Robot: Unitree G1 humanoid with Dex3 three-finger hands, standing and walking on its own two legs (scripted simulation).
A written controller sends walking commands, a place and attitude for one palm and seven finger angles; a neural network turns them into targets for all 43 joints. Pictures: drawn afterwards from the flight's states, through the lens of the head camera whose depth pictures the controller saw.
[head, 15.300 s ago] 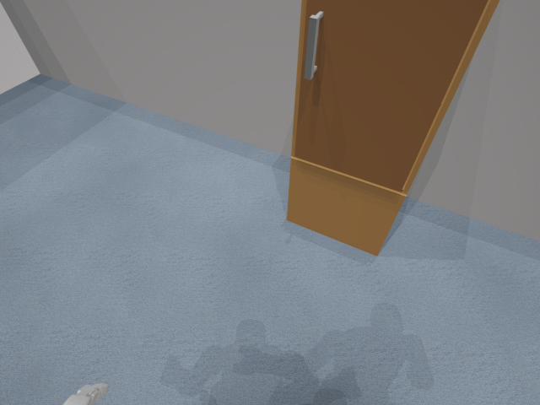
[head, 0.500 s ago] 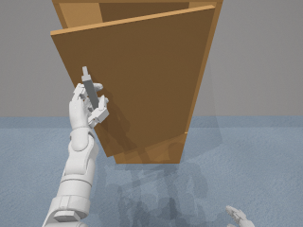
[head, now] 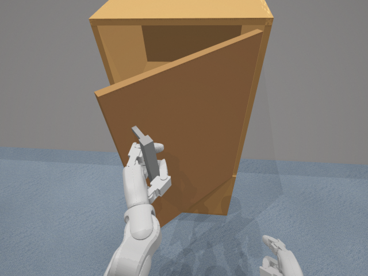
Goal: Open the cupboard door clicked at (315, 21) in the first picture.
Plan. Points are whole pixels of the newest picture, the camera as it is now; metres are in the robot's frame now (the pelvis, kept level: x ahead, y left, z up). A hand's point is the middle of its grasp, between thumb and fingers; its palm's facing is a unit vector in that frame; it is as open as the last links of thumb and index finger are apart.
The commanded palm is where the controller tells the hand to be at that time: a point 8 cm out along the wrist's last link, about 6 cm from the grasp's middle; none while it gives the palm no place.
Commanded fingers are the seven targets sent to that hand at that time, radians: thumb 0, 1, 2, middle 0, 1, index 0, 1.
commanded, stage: open thumb and fingers to let go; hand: left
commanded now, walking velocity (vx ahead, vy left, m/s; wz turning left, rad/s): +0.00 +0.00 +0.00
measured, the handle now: (147, 159) +0.33 +0.10 +0.10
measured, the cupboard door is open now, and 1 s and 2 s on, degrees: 42 40 43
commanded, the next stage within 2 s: slide the hand sideways off the handle in 0.92 s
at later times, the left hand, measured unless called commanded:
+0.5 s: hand (161, 173) +0.30 +0.07 +0.11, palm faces +0.34 -0.94 -0.02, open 10.2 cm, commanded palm +0.25 +0.10 +0.10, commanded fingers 0.00 -0.50 0.30 -0.30 -1.20 -0.30 -1.20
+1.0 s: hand (163, 174) +0.29 +0.06 +0.11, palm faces +0.30 -0.95 -0.02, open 14.8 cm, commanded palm +0.24 +0.10 +0.10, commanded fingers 0.00 -0.50 0.30 -0.15 -0.30 -0.15 -0.30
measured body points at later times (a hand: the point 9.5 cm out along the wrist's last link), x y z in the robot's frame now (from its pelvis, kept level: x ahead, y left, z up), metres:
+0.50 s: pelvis -0.02 +0.00 +0.00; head -0.02 -0.02 +0.45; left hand +0.27 +0.11 +0.11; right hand +0.17 -0.21 -0.10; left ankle -0.02 +0.15 -0.72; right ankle -0.01 -0.11 -0.72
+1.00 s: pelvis -0.03 +0.01 +0.00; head -0.03 +0.00 +0.45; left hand +0.27 +0.11 +0.11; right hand +0.16 -0.19 -0.10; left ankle -0.02 +0.15 -0.72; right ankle -0.01 -0.11 -0.72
